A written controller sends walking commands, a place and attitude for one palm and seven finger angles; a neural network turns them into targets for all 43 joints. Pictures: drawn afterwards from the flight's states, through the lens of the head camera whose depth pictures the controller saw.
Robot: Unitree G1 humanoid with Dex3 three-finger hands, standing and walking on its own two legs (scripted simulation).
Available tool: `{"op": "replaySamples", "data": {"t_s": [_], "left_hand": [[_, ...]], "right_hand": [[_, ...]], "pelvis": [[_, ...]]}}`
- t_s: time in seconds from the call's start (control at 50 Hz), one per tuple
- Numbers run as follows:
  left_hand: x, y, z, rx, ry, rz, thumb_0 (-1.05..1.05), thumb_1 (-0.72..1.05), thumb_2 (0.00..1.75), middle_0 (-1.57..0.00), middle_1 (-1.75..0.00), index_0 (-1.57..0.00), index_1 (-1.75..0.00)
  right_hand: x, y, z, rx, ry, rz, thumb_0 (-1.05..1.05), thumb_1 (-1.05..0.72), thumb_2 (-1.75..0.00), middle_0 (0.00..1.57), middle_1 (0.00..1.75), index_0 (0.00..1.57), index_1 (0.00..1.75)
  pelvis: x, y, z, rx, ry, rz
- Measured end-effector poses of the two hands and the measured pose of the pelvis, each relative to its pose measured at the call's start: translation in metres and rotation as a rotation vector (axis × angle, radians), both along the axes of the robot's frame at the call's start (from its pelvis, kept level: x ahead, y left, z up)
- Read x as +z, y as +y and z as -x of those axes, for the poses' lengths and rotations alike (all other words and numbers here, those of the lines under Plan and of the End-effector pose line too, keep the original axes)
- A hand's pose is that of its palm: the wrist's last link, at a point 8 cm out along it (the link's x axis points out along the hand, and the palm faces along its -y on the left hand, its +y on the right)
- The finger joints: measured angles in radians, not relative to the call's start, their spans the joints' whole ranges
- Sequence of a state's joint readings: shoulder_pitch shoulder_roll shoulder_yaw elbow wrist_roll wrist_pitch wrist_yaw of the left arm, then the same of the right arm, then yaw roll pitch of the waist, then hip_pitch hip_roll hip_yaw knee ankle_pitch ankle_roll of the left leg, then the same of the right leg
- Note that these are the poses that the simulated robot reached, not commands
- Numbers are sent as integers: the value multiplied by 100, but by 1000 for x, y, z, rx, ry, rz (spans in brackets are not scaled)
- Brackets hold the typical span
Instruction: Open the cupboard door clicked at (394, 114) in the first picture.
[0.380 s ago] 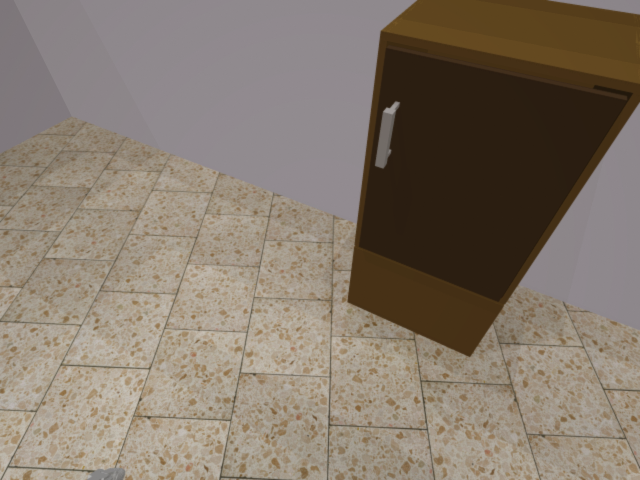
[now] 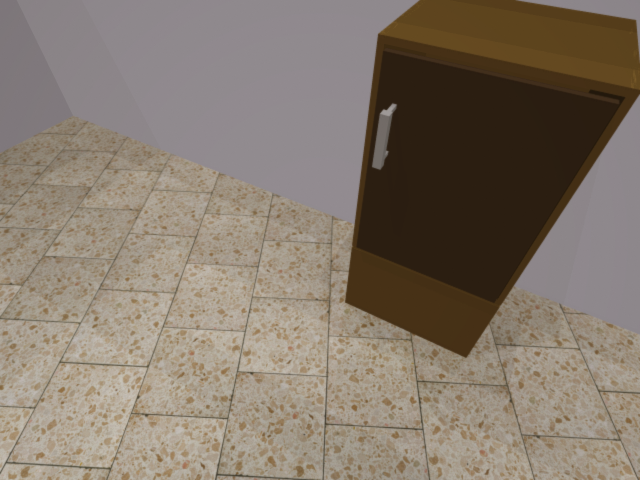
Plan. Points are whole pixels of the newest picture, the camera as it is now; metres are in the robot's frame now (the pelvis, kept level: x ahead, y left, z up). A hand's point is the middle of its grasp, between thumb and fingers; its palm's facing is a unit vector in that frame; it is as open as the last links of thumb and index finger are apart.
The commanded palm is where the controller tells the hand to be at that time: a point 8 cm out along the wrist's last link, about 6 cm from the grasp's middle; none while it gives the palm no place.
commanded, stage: stand and wait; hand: left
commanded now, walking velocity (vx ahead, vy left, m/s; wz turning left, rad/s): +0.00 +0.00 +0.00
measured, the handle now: (385, 136) +0.81 -0.10 +0.00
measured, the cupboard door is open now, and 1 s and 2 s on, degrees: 0 0 0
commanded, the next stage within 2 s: look at it before walking up in 0.44 s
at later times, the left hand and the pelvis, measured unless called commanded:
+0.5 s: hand out of the picture +0.07 +0.24 -0.15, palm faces -0.03 -0.94 -0.34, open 7.4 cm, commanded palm none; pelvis -0.01 -0.01 +0.00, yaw +0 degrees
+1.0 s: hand out of the picture +0.08 +0.23 -0.15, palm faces -0.04 -0.94 -0.33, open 7.4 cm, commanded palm none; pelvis +0.00 -0.01 +0.00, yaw +0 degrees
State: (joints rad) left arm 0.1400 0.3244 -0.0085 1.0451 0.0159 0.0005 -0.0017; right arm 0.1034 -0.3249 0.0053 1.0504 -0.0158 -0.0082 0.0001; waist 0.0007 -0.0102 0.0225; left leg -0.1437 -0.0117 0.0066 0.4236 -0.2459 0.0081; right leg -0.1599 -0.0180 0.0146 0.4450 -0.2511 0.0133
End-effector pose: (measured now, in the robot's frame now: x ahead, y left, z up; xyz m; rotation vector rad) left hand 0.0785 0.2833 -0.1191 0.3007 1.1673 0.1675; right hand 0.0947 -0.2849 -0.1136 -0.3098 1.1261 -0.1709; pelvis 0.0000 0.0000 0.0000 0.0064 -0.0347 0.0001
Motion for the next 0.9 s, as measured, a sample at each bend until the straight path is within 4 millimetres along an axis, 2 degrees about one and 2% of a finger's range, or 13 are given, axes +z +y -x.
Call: {"op": "replaySamples", "data": {"t_s": [0.16,0.32,0.9], "left_hand": [[0,3,15,15,41,-14,0,90,89,-20,-30,-21,-30],[3,4,17,16,44,-26,0,90,89,-20,-30,-21,-30],[4,-5,10,1,40,-17,0,90,89,-20,-30,-21,-30]], "right_hand": [[-3,-12,24,-27,65,14,0,-90,-90,21,30,21,30],[-4,-17,37,-39,91,15,0,-90,-90,20,30,21,30],[-4,-19,34,-42,89,6,0,-90,-90,20,30,21,30]], "pelvis": [[1,-4,3,1,-3,1],[2,-6,6,1,-6,0],[4,-11,5,-6,3,1]]}}
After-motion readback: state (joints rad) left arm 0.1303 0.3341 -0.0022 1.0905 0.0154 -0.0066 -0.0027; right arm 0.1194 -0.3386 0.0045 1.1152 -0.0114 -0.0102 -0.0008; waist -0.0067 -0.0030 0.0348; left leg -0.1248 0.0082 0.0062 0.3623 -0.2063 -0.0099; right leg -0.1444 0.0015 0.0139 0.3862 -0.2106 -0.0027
